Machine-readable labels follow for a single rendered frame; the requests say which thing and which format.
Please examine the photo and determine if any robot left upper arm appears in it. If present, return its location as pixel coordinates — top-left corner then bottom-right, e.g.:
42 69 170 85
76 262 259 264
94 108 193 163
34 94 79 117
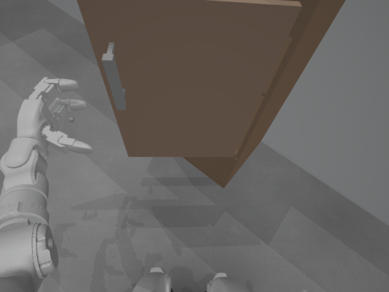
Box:
0 223 58 292

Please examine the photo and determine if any robot left forearm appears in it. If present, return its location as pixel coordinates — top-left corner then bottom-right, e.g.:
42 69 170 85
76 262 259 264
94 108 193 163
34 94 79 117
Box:
0 137 49 232

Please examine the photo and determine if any left robot thigh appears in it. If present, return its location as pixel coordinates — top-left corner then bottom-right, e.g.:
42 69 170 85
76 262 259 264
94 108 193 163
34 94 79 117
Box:
133 272 171 292

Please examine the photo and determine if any robot left shin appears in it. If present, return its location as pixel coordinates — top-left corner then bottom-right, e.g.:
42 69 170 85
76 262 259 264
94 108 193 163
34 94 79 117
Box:
150 267 164 273

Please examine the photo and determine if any cupboard door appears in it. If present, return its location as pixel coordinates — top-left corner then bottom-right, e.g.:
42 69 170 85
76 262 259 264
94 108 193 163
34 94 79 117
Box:
77 0 302 157

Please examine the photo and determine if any handle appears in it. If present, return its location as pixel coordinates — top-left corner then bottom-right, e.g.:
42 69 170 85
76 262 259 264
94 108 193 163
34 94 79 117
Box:
102 43 126 110

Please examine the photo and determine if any robot left hand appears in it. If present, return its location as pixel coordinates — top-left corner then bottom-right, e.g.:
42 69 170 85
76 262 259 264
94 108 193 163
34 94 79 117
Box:
17 77 93 154

